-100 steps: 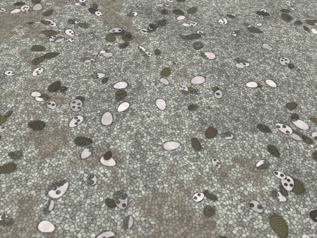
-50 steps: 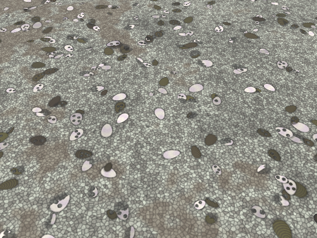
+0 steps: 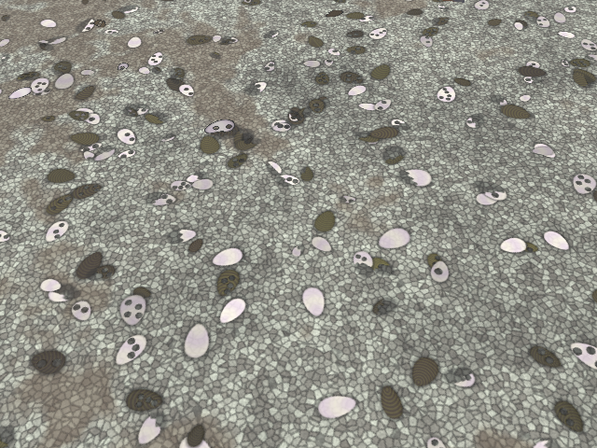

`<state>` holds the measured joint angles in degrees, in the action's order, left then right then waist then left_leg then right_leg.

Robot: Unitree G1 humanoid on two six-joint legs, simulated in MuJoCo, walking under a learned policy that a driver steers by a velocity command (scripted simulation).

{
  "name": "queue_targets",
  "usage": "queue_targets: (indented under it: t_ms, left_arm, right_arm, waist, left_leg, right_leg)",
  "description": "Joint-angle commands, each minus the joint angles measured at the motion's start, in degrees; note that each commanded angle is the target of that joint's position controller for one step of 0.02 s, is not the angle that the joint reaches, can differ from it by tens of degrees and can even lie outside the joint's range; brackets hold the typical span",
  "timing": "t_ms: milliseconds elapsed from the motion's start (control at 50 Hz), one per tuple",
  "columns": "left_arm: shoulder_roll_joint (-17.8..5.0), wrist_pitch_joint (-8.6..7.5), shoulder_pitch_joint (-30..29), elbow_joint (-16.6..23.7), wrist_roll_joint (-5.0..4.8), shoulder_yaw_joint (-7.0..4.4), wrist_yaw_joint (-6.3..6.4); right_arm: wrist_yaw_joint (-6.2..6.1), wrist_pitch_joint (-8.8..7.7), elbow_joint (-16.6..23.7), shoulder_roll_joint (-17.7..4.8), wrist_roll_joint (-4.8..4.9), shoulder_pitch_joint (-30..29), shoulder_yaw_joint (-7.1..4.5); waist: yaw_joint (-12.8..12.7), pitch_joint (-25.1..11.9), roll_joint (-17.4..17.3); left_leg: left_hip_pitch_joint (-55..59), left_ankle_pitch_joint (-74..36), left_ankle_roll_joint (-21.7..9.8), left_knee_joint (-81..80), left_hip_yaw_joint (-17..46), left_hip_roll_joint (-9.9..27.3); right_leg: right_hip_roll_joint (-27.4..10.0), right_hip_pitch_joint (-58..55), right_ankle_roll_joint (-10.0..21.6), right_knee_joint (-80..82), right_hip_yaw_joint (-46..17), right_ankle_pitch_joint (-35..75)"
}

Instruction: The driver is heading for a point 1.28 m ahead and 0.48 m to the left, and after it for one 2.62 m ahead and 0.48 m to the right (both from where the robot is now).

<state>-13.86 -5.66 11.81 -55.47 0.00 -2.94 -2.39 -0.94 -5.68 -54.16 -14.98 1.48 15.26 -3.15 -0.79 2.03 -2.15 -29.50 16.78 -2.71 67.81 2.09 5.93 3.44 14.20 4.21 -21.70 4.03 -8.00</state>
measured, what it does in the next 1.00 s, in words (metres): walks ahead: left foot, then right foot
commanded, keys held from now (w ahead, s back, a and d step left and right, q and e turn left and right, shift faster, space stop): w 0.54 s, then w+q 0.46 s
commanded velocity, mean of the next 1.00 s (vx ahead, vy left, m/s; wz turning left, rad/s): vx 0.50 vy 0.00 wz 0.15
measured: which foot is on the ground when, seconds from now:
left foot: up 0.00-0.34, down 0.36-0.88, up 0.90-1.00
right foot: down 0.00-0.38, up 0.40-0.86, down 0.88-1.00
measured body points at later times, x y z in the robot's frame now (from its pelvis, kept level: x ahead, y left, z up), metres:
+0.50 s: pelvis +0.30 +0.07 +0.00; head +0.33 +0.08 +0.45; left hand +0.34 +0.34 -0.15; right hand +0.41 -0.20 -0.12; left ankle +0.36 +0.15 -0.74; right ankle +0.21 -0.09 -0.64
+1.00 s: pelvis +0.58 +0.02 -0.01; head +0.61 +0.01 +0.44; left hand +0.69 +0.30 -0.11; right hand +0.65 -0.25 -0.15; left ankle +0.44 +0.14 -0.65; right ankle +0.66 -0.08 -0.74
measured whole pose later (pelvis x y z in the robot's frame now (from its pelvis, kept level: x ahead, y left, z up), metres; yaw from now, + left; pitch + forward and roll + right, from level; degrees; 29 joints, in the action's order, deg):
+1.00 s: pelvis +0.58 +0.02 -0.01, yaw +11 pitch +2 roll +0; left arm -14.3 -6.7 5.5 -49.8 0.0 -3.2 -1.1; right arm -1.3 -3.6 -51.6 -15.8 2.0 20.0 -4.0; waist 1.6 1.2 -1.7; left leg -21.2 24.8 -2.3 65.3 4.3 0.2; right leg -0.2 21.3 1.1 -28.3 2.8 -9.1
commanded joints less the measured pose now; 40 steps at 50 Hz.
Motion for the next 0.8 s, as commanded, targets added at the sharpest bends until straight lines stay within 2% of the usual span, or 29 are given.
queue_targets:
  t_ms: [20, 80, 140, 200, 240, 300, 320, 340, 360, 380, 400, 420, 440, 460, 480, 500, 520, 560, 600, 620, 680, 740, 800]
  left_arm:
    - [-5.87, -1.39, -1.43, 2.00, 0.20, -0.74, 0.52]
    - [-7.65, -1.09, 2.20, 0.96, 0.11, -0.98, 1.87]
    - [-8.61, -0.69, 5.36, 0.39, -0.41, -1.00, 2.50]
    - [-9.36, -0.19, 9.55, -1.11, -1.02, -1.14, 2.68]
    - [-9.52, 0.53, 11.55, -2.07, -1.20, -1.32, 2.79]
    - [-10.60, 1.61, 11.25, -2.27, -1.18, -1.90, 3.00]
    - [-11.10, 1.93, 9.99, -1.89, -1.08, -2.03, 3.00]
    - [-10.33, 2.32, 9.00, -1.51, -0.82, -1.70, 2.96]
    - [-8.32, 2.35, 9.26, -0.23, 0.01, -0.73, 2.96]
    - [-0.82, 1.09, 16.62, 0.11, 0.05, 1.46, 2.25]
    - [-3.99, -0.48, 14.75, -0.72, -0.81, 0.86, 1.97]
    - [-8.86, -1.38, 9.01, 1.15, -2.51, -0.48, 1.73]
    - [-8.97, -1.66, 5.37, 2.10, -2.69, -0.50, 2.02]
    - [-8.38, -1.42, 3.52, 2.25, -1.81, -0.78, 2.44]
    - [-7.41, -0.63, 4.44, 2.07, -1.37, -1.04, 2.66]
    - [-6.03, 0.24, 5.55, 1.70, -1.23, -0.95, 2.69]
    - [-4.84, 0.88, 6.21, 1.43, -1.15, -0.84, 2.73]
    - [-4.70, 1.46, 3.51, 2.65, -0.56, -0.96, 2.96]
    - [-5.04, 1.26, -1.84, 4.81, 0.14, -1.17, 3.11]
    - [-4.81, 1.04, -4.05, 5.62, 0.20, -1.16, 3.03]
    - [-4.03, 0.34, -10.40, 7.40, -0.20, -0.85, 2.54]
    - [-4.07, -0.23, -15.49, 8.93, -0.71, -0.51, 1.81]
    - [-5.94, -1.09, -17.01, 10.26, -1.03, -0.81, 1.06]
  right_arm:
    - [-0.43, 1.01, 2.17, -2.39, -0.52, 4.61, -1.01]
    - [-0.22, 0.81, 5.18, -3.15, -1.22, -3.45, -1.19]
    - [0.61, 0.23, 7.12, -1.93, -1.02, -10.42, -0.52]
    - [1.57, 0.04, 8.90, -1.82, -0.47, -16.12, 0.04]
    - [2.34, -0.18, 10.37, -2.33, -0.29, -18.71, 0.18]
    - [3.17, -0.59, 11.22, -4.39, -0.20, -17.44, -0.31]
    - [3.18, -0.71, 10.50, -5.84, -0.22, -13.75, -0.99]
    - [2.94, -0.72, 7.93, -8.09, -0.30, -5.18, -2.33]
    - [2.42, -0.62, 5.28, -12.03, -0.86, 6.04, -3.68]
    - [2.45, -0.20, 3.53, -17.28, -1.42, 12.00, -4.96]
    - [2.60, -0.19, 3.78, -12.05, -1.32, 12.05, -3.31]
    - [2.50, -0.35, 4.43, -9.38, -1.07, 6.95, -2.33]
    - [2.43, -0.39, 5.81, -7.86, -1.16, 1.46, -1.75]
    - [2.65, -0.47, 6.18, -6.22, -1.58, -1.86, -1.29]
    - [2.82, -0.75, 6.15, -4.93, -2.07, -3.31, -0.89]
    - [3.03, -0.86, 5.79, -4.22, -2.13, -3.59, -0.76]
    - [3.01, -1.03, 5.31, -4.49, -1.94, -2.95, -0.83]
    - [2.52, -1.19, 4.23, -6.15, -1.68, -0.84, -1.22]
    - [1.77, -0.80, 3.30, -6.96, -1.44, 1.72, -1.44]
    - [1.41, -0.54, 3.03, -7.05, -1.30, 2.66, -1.45]
    - [0.62, -0.05, 2.42, -7.96, -0.85, 4.95, -1.72]
    - [0.25, 0.42, 1.26, -8.10, -0.36, 8.00, -1.92]
    - [-0.31, 1.14, 0.99, -8.51, 0.01, 8.54, -2.42]
  waist:
    - [2.90, -0.33, 6.12]
    - [1.11, 1.49, 4.56]
    - [-1.10, 2.01, 4.40]
    - [-3.22, 2.98, 4.14]
    - [-3.64, 3.61, 4.08]
    - [-1.45, 1.91, 5.46]
    - [0.96, -0.60, 6.45]
    - [5.30, -5.78, 6.06]
    - [9.19, -14.35, 2.65]
    - [6.51, -22.82, -11.80]
    - [7.60, -24.83, -10.72]
    - [6.67, -15.91, -7.75]
    - [4.93, -10.33, -3.42]
    - [3.31, -6.39, -0.58]
    - [1.24, -5.13, -1.97]
    - [0.26, -4.69, -2.64]
    - [-0.25, -4.21, -2.58]
    - [-0.32, -2.35, -1.68]
    - [0.73, -0.75, -0.49]
    - [1.19, -0.33, -0.56]
    - [2.89, 0.68, -1.20]
    - [4.41, 1.63, -1.77]
    - [3.56, 1.83, -2.59]
  left_leg:
    - [-4.18, -4.87, 0.85, -3.69, 1.51, 3.91]
    - [-10.11, -14.58, 2.37, -14.91, 1.06, 4.11]
    - [-7.69, -22.99, 2.43, -27.39, -1.26, 1.73]
    - [-7.39, -24.07, 2.36, -33.57, -2.16, 0.17]
    - [-9.14, -21.39, 1.48, -36.25, -1.60, -0.24]
    - [-5.48, -14.46, -0.70, -38.66, -2.26, -1.80]
    - [0.62, -12.71, -1.74, -39.23, -3.84, -3.61]
    - [12.08, -13.07, -3.33, -40.02, -5.48, -5.59]
    - [30.17, -14.27, -6.59, -37.64, 1.72, 1.02]
    - [52.46, -2.54, -15.99, -42.43, 29.27, 15.09]
    - [53.64, 1.20, -15.81, -50.06, 40.61, 16.68]
    - [46.48, 0.63, -12.55, -50.63, 31.88, 14.83]
    - [37.29, -5.08, -11.06, -51.85, 23.83, 12.80]
    - [29.34, -10.13, -10.29, -53.84, 18.10, 10.52]
    - [24.42, -12.85, -9.38, -55.63, 13.98, 8.51]
    - [21.73, -13.63, -9.38, -57.31, 11.82, 7.26]
    - [20.19, -15.28, -9.87, -58.45, 9.92, 6.73]
    - [19.17, -18.38, -10.81, -60.13, 8.10, 6.44]
    - [20.51, -19.40, -11.12, -60.97, 7.83, 6.32]
    - [20.99, -18.96, -10.71, -61.08, 7.25, 5.76]
    - [20.75, -16.39, -9.19, -60.86, 5.49, 3.96]
    - [22.20, -14.63, -8.86, -59.19, 6.51, 4.58]
    - [25.68, -13.61, -7.95, -55.39, 9.58, 6.69]
  right_leg:
    - [-15.04, 0.98, 9.97, 15.93, -13.71, 2.53]
    - [-14.85, -1.85, 9.68, 16.84, -11.78, 5.43]
    - [-13.16, -3.42, 7.83, 16.82, -8.19, 7.29]
    - [-14.47, -8.36, 7.55, 15.68, -7.74, 6.52]
    - [-16.56, -13.63, 7.21, 13.40, -8.20, 7.70]
    - [-18.77, -18.99, 5.73, 8.26, -8.68, 16.42]
    - [-18.09, -19.20, 4.92, 3.68, -7.79, 26.08]
    - [-15.27, -17.29, 3.55, -6.39, -5.55, 33.95]
    - [-12.04, -7.09, 1.66, -22.54, -3.10, 25.60]
    - [-1.28, 17.44, -2.70, -45.46, -1.52, -3.07]
    - [-0.77, 24.49, -1.82, -53.01, -10.69, -24.08]
    - [-4.22, 29.13, -0.66, -55.60, -10.83, -20.98]
    - [-7.54, 28.15, -0.39, -53.42, -8.92, -15.39]
    - [-9.56, 25.87, -0.59, -49.66, -8.11, -11.48]
    - [-11.36, 22.01, -0.68, -46.59, -8.44, -8.76]
    - [-11.79, 19.52, -1.00, -44.89, -8.27, -7.38]
    - [-11.94, 18.80, -1.41, -43.54, -7.75, -6.63]
    - [-12.35, 21.35, -2.50, -39.06, -7.22, -3.32]
    - [-12.08, 25.21, -3.87, -31.63, -7.18, 2.02]
    - [-11.62, 25.69, -4.32, -27.51, -7.14, 5.09]
    - [-9.00, 22.80, -5.14, -15.85, -6.24, 12.65]
    - [-7.22, 20.30, -5.44, -10.04, -5.97, 13.93]
    - [-6.84, 18.04, -4.53, -5.73, -7.66, 11.09]
Keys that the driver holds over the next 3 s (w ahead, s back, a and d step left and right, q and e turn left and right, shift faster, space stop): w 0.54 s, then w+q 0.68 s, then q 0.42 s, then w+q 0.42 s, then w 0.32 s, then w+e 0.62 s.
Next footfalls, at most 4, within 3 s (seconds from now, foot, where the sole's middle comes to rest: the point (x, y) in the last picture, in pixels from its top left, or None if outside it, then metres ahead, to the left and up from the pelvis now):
0.36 left None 0.40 0.15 -0.78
0.88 right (353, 359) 0.70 -0.07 -0.78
1.40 left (228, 294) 0.88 0.24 -0.78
1.90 right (291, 250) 1.03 0.08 -0.78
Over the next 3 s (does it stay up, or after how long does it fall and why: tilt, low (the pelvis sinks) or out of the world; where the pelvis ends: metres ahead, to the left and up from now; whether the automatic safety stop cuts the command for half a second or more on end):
stays up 1.24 0.55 -0.02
